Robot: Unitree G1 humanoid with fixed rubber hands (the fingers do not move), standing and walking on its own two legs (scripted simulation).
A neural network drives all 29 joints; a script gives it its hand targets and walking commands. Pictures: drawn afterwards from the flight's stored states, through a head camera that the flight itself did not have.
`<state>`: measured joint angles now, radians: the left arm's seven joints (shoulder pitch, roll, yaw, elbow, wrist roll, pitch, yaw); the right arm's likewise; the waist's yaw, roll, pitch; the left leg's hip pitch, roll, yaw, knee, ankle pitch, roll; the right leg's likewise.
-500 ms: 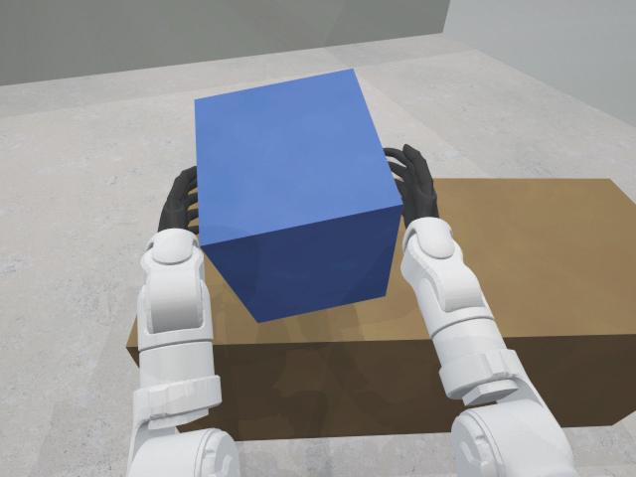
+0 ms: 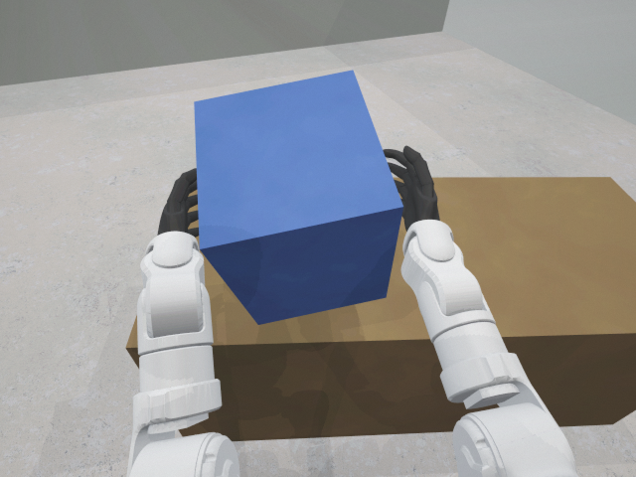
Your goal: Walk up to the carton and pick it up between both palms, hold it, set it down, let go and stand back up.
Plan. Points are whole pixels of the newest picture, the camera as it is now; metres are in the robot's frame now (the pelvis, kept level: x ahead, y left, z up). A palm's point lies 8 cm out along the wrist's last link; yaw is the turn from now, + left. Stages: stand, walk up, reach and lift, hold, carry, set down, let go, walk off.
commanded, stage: hold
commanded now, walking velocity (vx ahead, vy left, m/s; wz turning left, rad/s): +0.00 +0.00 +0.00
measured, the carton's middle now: (300, 210) +0.42 +0.00 +0.13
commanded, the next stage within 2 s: none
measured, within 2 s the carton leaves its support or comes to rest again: neither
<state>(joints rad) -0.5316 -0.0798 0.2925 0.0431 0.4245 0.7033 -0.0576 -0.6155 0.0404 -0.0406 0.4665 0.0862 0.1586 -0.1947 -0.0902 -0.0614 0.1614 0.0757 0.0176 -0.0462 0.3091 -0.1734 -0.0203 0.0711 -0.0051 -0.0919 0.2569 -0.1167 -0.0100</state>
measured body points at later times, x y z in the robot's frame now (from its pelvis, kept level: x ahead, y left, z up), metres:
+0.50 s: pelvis +0.00 +0.00 +0.00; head -0.03 +0.02 +0.45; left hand +0.37 +0.15 +0.16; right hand +0.37 -0.14 +0.18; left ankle +0.02 +0.13 -0.75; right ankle +0.03 -0.11 -0.75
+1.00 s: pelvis +0.00 +0.00 +0.00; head -0.02 +0.02 +0.45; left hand +0.37 +0.15 +0.16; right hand +0.37 -0.14 +0.18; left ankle +0.02 +0.13 -0.75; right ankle +0.03 -0.11 -0.75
